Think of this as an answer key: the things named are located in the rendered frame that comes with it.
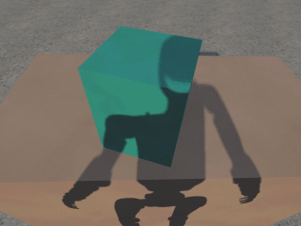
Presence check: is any carton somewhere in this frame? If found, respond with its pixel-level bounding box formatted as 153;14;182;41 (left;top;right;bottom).
78;26;202;168

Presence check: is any pedestal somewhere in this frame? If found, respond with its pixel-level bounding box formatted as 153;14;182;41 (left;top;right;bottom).
0;54;301;226

